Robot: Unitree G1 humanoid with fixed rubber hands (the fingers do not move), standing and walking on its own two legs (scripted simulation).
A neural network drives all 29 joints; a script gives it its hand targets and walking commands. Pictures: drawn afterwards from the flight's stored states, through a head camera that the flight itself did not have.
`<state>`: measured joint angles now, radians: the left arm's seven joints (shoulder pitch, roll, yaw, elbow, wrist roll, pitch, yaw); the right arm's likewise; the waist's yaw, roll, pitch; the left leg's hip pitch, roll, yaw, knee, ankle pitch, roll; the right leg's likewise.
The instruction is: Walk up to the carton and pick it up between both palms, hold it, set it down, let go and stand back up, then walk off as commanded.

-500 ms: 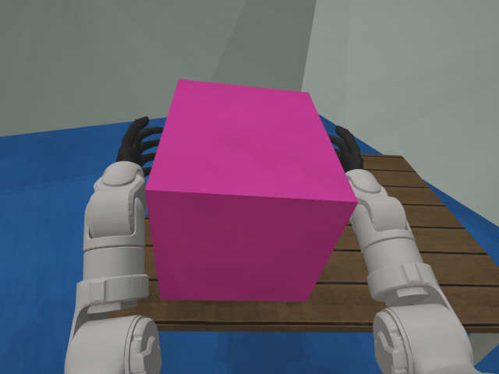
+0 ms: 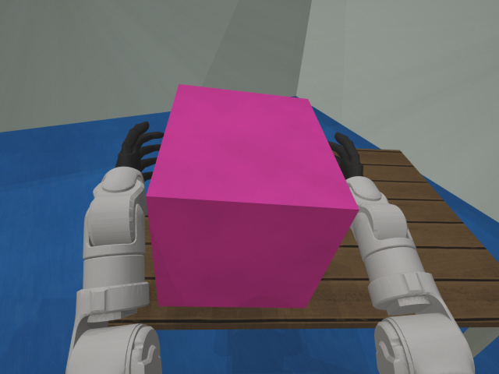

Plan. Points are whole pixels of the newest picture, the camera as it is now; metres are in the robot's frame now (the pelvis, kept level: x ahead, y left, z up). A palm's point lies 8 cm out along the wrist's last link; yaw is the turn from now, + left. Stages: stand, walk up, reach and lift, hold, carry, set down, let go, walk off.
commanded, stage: hold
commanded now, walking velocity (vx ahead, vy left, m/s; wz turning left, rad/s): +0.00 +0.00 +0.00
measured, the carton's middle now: (240, 192) +0.40 +0.01 +0.15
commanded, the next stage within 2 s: none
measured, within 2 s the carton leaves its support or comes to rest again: neither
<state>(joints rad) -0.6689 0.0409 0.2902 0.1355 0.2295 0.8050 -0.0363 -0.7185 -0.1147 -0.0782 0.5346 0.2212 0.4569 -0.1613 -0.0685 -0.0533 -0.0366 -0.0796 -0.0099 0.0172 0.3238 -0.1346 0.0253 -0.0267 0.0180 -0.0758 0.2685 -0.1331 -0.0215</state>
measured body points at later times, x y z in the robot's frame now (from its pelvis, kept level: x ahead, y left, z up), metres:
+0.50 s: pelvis +0.00 +0.00 +0.00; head -0.07 +0.03 +0.44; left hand +0.38 +0.18 +0.23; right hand +0.38 -0.16 +0.22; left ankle +0.04 +0.10 -0.75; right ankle +0.02 -0.10 -0.75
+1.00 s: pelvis +0.00 +0.00 +0.00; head -0.06 +0.03 +0.45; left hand +0.37 +0.18 +0.22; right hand +0.38 -0.16 +0.21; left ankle +0.04 +0.10 -0.75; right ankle +0.02 -0.10 -0.75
